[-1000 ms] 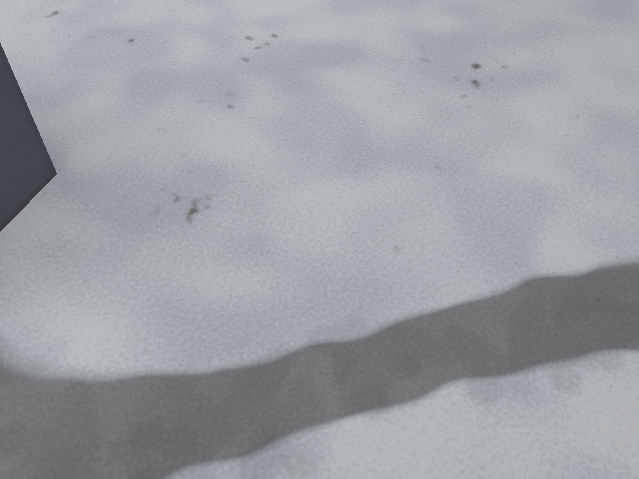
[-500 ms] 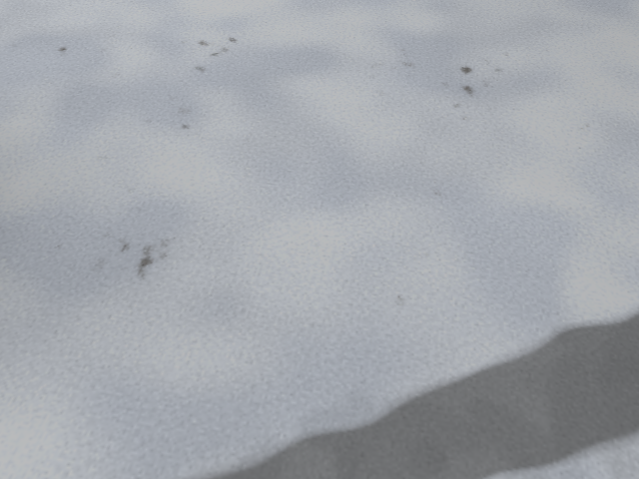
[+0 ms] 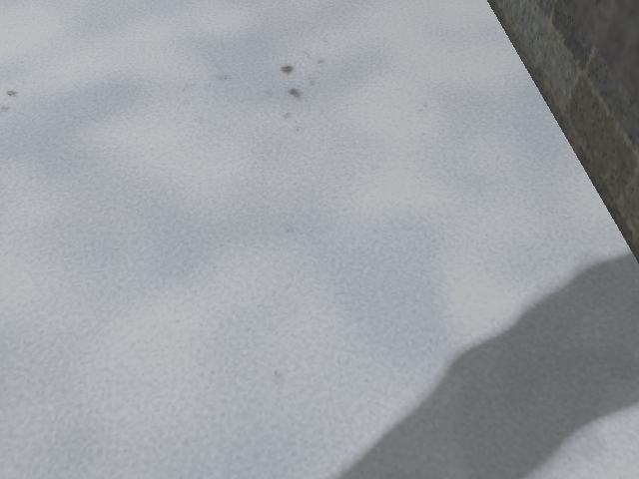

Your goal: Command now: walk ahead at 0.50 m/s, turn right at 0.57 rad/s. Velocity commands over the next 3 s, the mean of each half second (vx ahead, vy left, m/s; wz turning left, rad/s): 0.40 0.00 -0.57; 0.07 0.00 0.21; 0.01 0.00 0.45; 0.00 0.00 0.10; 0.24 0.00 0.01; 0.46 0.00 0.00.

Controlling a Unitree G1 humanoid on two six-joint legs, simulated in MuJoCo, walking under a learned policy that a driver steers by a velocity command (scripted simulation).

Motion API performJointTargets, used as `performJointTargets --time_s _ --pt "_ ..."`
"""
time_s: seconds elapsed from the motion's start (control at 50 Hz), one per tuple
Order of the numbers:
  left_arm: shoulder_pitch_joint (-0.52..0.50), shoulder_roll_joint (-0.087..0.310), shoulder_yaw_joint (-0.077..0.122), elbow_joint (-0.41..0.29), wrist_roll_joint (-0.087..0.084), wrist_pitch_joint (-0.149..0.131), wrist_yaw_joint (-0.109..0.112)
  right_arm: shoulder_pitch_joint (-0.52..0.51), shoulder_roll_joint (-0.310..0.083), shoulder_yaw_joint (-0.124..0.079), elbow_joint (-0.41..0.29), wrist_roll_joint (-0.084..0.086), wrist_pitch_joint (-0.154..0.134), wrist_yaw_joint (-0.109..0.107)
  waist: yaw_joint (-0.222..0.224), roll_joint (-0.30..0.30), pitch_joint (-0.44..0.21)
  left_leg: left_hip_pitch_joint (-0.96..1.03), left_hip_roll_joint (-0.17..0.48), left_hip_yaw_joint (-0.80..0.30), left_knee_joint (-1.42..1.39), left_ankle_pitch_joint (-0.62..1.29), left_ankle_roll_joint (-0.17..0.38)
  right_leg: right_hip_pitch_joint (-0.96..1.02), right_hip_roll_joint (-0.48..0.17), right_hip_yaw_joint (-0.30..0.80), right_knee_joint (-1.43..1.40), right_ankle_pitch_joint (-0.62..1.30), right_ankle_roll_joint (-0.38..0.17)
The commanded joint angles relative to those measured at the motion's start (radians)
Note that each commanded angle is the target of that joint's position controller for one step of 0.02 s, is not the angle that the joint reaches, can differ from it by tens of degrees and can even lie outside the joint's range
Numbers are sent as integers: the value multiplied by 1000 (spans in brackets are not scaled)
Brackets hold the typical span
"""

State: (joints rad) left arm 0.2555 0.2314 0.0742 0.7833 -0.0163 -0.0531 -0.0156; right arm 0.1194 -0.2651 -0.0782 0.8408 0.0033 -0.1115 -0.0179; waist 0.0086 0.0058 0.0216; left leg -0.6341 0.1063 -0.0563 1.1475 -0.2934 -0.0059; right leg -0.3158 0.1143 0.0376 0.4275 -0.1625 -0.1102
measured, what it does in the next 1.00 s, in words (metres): walks ahead: left foot, then right foot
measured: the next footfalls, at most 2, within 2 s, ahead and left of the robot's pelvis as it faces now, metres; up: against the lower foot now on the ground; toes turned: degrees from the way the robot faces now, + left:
left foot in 0.28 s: +0.35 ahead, +0.12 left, +0.00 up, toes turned -13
right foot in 0.68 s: +0.36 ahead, -0.14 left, +0.00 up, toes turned -14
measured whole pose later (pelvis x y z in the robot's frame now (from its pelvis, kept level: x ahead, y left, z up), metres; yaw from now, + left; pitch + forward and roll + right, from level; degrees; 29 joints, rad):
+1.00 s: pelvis +0.31 +0.03 -0.01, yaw -6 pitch +2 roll -1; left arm 0.09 0.26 0.09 0.70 -0.01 0.01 0.05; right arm 0.18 -0.29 -0.08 0.73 0.01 0.05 0.01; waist -0.02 -0.01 0.02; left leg -0.40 0.03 0.05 0.73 -0.31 0.00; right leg -0.34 -0.10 -0.10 0.55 -0.23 0.05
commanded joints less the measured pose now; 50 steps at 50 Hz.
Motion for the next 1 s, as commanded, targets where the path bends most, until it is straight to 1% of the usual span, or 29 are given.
performJointTargets --time_s 0.02,0.08,0.18,0.22,0.24,0.26,0.28,0.3,0.32,0.34,0.36,0.38,0.4,0.44,0.48,0.54,0.62,0.66,0.68,0.7,0.72,0.74,0.76,0.8,0.82,0.86,0.9,0.96,1.0 --pt "-36 143 37 -85 -14 -29 23 -12 -58 -21 -80 -19 10 -5 -40 -18 -96 -24 -4 7 -178 118 -33 60 -241 250 -178 327 -181" --pt "19 156 44 -74 -14 -21 37 -149 -25 -4 -120 -16 5 6 9 -53 -71 32 -66 18 -449 312 -34 36 -192 219 -160 245 -142" --pt "94 147 48 -56 -20 -16 33 -249 -63 -5 -174 9 -10 26 53 -95 -50 91 -105 -11 -635 349 -10 111 -225 324 -97 95 -114" --pt "108 147 50 -57 -16 -10 38 -246 -87 -11 -186 12 -26 34 47 -114 -52 126 -117 -16 -678 261 12 169 -242 383 -44 92 -105" --pt "101 150 51 -64 -15 -8 40 -215 -99 -17 -181 12 -33 37 26 -132 -59 178 -122 -9 -701 228 25 183 -238 399 -11 120 -97" --pt "73 139 47 -80 -14 -6 42 -135 -119 -28 -165 3 -41 32 -21 -137 -88 297 -129 5 -751 254 51 180 -190 385 82 238 -67" --pt "24 103 34 -112 -9 -9 38 -9 -161 -42 -151 -22 -48 26 -87 -113 -193 523 -31 -55 -708 363 102 93 -134 326 285 288 -22" --pt "94 54 20 -144 -11 -15 38 141 -241 -63 -143 -53 -43 14 -100 73 -360 918 217 -337 -659 581 250 -206 -19 202 636 24 61" --pt "184 96 15 -150 -16 -15 40 177 -209 -57 -125 -30 -30 22 -70 312 -480 1039 384 -642 -708 593 370 -386 9 181 861 -488 95" --pt "167 188 40 -134 -21 -3 39 117 -121 -33 -159 -12 -14 19 -69 185 -375 932 360 -556 -714 543 337 -450 -58 203 973 -447 115" --pt "78 204 47 -151 -14 14 42 63 -74 -17 -175 -12 4 13 -70 105 -260 805 308 -391 -718 586 291 -468 -93 147 995 -385 133" --pt "30 192 49 -167 -4 26 45 22 -56 -8 -172 -14 17 12 -48 46 -174 664 250 -278 -743 636 262 -449 -123 114 950 -342 143" --pt "20 178 53 -177 -1 39 47 -2 -50 -5 -167 -16 20 13 -19 50 -124 560 208 -207 -767 651 240 -414 -154 100 896 -312 142" --pt "42 114 40 -183 -12 59 44 -29 -76 -14 -151 -23 23 16 13 91 -80 429 157 -99 -834 652 226 -345 -163 50 814 -263 142" --pt "15 74 25 -196 -2 56 49 -21 -101 -20 -125 -26 20 17 14 102 -102 420 151 -63 -857 759 256 -313 -154 46 693 -208 149" --pt "-8 37 3 -181 16 41 41 -49 -90 -10 -102 -10 31 21 26 91 -179 406 106 21 -846 784 242 -147 -166 24 435 -47 147" --pt "-123 80 9 -198 15 28 31 14 -136 -17 -74 14 50 30 -14 112 -158 446 96 -21 -805 632 221 -62 -121 -8 202 27 146" --pt "-115 91 15 -194 17 19 30 14 -147 -16 -77 27 60 26 7 119 -143 433 82 -56 -744 514 187 35 -95 -28 26 107 116" --pt "-109 120 24 -196 23 17 35 42 -128 -10 -74 29 60 22 6 104 -145 395 57 -71 -709 416 145 122 -127 3 -35 198 89" --pt "-82 178 36 -207 38 18 47 62 -87 3 -88 10 54 22 -2 30 -196 314 4 -48 -621 248 87 260 -261 109 9 480 40" --pt "-83 225 48 -218 45 36 59 148 -40 18 -91 -7 47 29 -40 -146 -245 122 -81 25 -496 -130 27 430 -436 218 65 647 -66" --pt "-58 189 46 -201 34 48 57 121 -52 21 -108 8 54 25 2 -258 -261 56 -98 73 -388 -269 -2 396 -500 288 15 524 -147" --pt "-28 180 48 -197 38 50 58 60 -114 -1 -123 23 68 22 46 -248 -229 6 -91 59 -209 -346 -16 361 -510 320 -32 450 -178" --pt "-95 171 43 -198 30 42 61 84 -136 -25 -112 21 115 9 11 -173 -166 -18 -64 25 -10 -316 -35 236 -487 243 -70 367 -155" --pt "-161 159 40 -200 22 38 61 112 -118 -25 -109 18 135 3 -25 -167 -140 21 -51 22 -25 -265 -43 157 -462 187 -87 312 -128" --pt "-228 149 40 -193 24 40 60 123 -77 -17 -116 11 157 -3 -50 -166 -115 128 -61 71 -96 -182 -48 39 -402 71 -101 269 -92" --pt "-238 151 43 -180 21 42 62 96 -65 -11 -142 11 161 7 -42 -186 -125 196 -56 87 -216 -114 -34 26 -390 17 -90 233 -80" --pt "-214 171 48 -155 6 47 67 95 -87 -19 -170 11 159 32 -38 -191 -152 277 -74 121 -396 -34 -2 69 -419 6 -33 202 -62" --pt "-198 156 45 -133 -8 55 69 161 -90 -28 -148 1 156 39 -62 -136 -142 404 -127 158 -582 98 44 14 -380 -49 81 46 14"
